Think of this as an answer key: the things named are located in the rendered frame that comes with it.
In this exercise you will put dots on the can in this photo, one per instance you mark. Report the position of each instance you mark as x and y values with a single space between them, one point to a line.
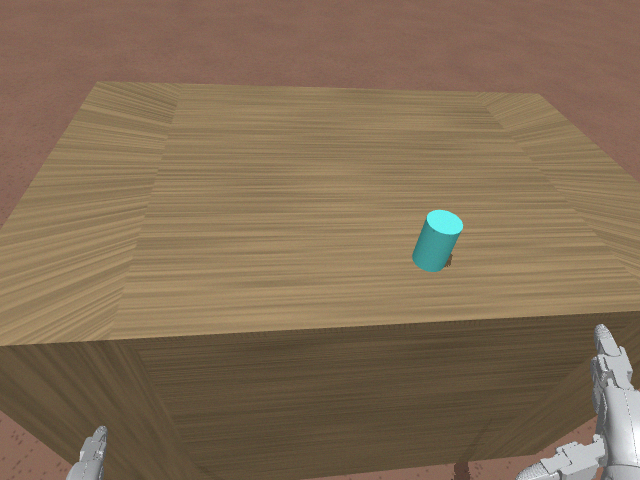
437 239

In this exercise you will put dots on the right robot hand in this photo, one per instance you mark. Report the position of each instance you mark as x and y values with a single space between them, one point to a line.
617 435

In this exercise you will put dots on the left robot hand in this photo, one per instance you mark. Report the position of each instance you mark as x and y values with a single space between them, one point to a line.
92 455

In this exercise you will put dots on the right robot arm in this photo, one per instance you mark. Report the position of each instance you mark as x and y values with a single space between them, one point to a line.
621 472

